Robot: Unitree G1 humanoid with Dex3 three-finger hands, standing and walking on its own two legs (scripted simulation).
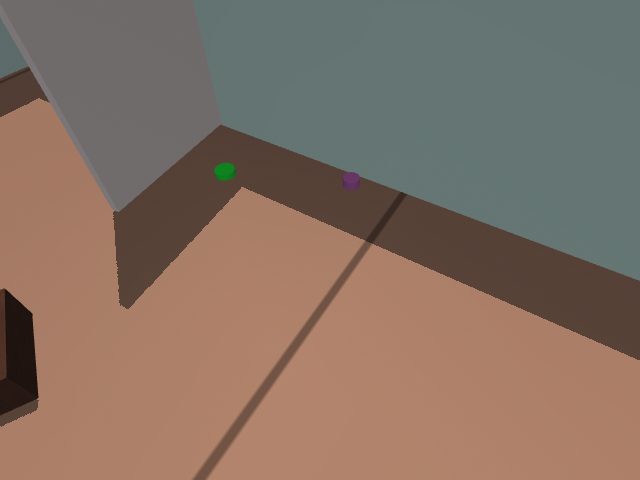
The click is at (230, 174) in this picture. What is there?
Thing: low tin
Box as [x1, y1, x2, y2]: [214, 163, 235, 180]
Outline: 215,167 214,171 218,179 229,179 235,174 234,167 230,163 222,163
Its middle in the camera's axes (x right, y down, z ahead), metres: -0.47 -0.33 +1.95
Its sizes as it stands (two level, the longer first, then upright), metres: 0.099 0.099 0.031
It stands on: the floor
